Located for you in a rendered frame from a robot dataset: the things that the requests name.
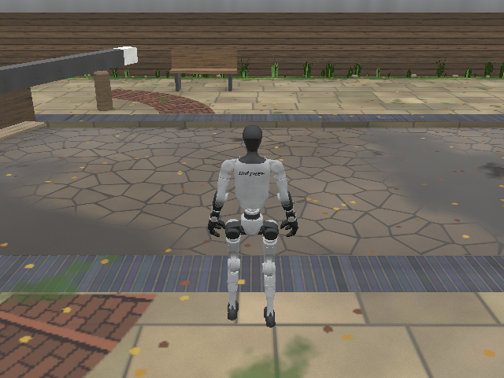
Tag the left robot hand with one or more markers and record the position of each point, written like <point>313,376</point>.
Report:
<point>218,225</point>

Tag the robot right thigh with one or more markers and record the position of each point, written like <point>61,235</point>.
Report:
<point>270,233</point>

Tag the right robot upper arm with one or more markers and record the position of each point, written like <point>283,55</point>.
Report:
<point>281,180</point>

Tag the humanoid robot head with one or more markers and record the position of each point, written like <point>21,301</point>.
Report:
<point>252,136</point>

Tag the left robot forearm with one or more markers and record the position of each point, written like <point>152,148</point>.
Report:
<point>216,209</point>

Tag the right robot forearm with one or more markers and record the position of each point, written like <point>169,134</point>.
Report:
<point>289,209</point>

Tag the left robot upper arm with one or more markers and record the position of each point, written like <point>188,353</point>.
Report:
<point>223,180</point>

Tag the right robot hand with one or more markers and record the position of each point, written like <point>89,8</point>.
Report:
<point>293,225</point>

